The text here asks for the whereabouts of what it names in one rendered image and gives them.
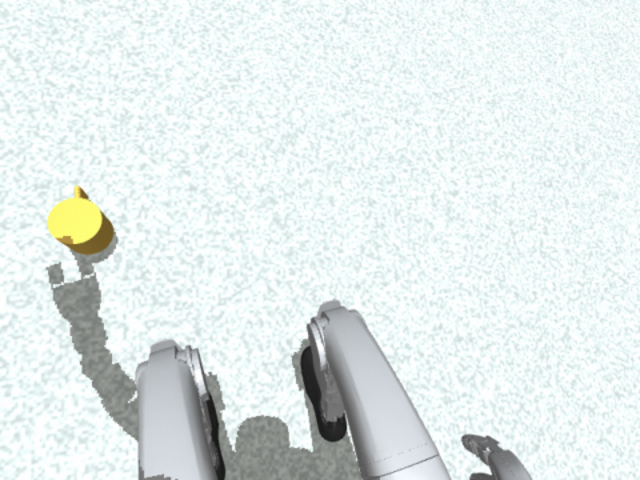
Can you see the left robot foot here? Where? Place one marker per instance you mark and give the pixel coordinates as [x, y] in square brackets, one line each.
[219, 467]

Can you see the right robot hand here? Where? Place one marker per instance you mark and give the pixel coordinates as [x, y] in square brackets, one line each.
[504, 465]

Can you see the mug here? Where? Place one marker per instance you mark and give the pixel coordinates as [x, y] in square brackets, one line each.
[80, 225]

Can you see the right robot foot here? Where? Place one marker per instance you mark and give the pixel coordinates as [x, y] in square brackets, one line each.
[330, 431]

